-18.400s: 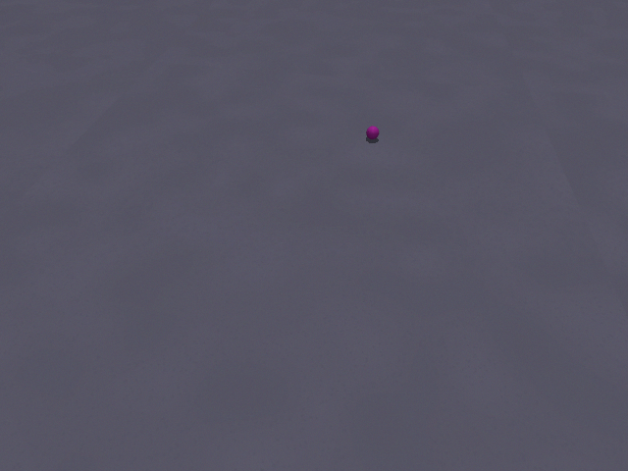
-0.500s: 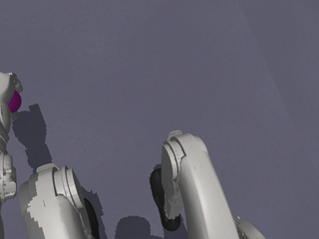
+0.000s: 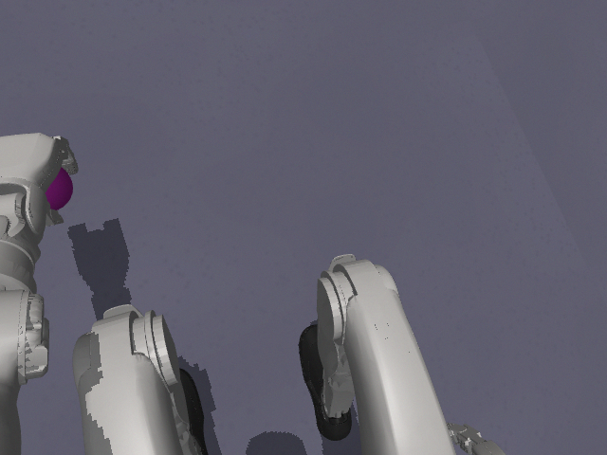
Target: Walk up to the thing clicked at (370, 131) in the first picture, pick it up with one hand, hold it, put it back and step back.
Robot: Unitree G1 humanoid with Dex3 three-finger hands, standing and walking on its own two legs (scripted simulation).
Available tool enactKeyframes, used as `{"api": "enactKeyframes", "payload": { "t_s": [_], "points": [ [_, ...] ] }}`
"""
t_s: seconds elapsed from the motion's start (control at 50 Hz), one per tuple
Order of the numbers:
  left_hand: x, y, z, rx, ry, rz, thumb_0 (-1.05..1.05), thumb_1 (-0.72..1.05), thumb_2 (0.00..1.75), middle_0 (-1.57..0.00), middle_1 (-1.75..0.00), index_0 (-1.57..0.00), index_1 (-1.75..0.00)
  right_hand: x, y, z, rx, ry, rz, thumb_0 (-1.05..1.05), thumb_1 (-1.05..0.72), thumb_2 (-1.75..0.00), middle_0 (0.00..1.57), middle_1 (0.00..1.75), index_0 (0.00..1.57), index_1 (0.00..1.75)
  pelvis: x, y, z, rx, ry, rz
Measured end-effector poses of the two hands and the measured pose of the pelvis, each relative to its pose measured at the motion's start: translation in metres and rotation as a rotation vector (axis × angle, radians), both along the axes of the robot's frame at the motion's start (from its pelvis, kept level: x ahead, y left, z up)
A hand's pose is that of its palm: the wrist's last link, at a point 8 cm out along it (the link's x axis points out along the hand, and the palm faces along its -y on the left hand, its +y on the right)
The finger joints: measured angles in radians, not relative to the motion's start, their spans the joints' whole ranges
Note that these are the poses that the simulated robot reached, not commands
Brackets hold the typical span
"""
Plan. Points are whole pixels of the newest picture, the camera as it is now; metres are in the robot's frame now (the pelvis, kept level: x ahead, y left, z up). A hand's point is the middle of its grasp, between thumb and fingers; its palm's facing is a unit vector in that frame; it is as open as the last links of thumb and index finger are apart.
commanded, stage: lift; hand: left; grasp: from above
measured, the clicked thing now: (41, 186) +0.50 +0.26 -0.17
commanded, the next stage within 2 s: hold in 1.60 s
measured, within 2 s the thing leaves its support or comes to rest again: neither
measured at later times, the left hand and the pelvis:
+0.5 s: hand out of the picture +0.43 +0.27 -0.03, palm faces -0.46 -0.06 -0.89, open 8.9 cm; pelvis +0.00 +0.00 +0.08, yaw +3 degrees
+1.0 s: hand out of the picture +0.36 +0.27 +0.19, palm faces -0.45 -0.10 -0.89, open 8.9 cm; pelvis +0.01 +0.01 +0.27, yaw +5 degrees
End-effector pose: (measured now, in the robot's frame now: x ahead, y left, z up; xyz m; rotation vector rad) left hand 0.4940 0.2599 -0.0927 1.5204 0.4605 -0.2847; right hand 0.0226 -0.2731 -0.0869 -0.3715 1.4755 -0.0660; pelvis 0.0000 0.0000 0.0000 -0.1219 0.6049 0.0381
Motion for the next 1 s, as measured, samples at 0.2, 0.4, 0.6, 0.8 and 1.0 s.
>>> {"api": "enactKeyframes", "payload": {
  "t_s": [0.2,0.4,0.6,0.8,1.0],
  "points": [
    [-0.013,0.005,0.035,-0.009,0.024,0.012,-0.03,0.07,0.55,-0.69,-0.66,-0.76,-0.65,0.002,0.003,0.012,0.0,-0.011,-0.058,0.0,-0.92,-0.91,0.2,0.3,0.2,0.3,-0.001,0.002,0.021,0.01,0.01,0.011],
    [-0.043,0.014,0.09,-0.009,0.017,0.0,-0.03,0.07,0.58,-0.67,-0.68,-0.74,-0.68,0.038,0.003,0.037,0.002,-0.112,-0.053,0.0,-0.92,-0.91,0.2,0.3,0.2,0.3,-0.004,0.003,0.057,0.022,0.0,0.021],
    [-0.076,0.016,0.163,-0.026,-0.012,0.014,-0.02,0.08,0.58,-0.65,-0.7,-0.73,-0.69,0.084,0.006,0.088,-0.001,-0.238,-0.041,0.0,-0.92,-0.91,0.2,0.3,0.2,0.3,-0.003,0.002,0.114,0.039,-0.036,0.034],
    [-0.105,0.01,0.252,-0.039,-0.017,0.041,-0.02,0.08,0.6,-0.64,-0.71,-0.72,-0.71,0.109,0.017,0.164,0.006,-0.331,-0.068,0.0,-0.91,-0.9,0.2,0.3,0.2,0.3,0.003,0.003,0.192,0.06,-0.116,0.042],
    [-0.128,0.008,0.337,-0.04,-0.007,0.058,-0.02,0.08,0.59,-0.65,-0.7,-0.73,-0.69,0.107,0.026,0.243,0.01,-0.369,-0.109,0.0,-0.91,-0.9,0.2,0.3,0.2,0.3,0.015,0.006,0.271,0.08,-0.227,0.042]
  ]
}}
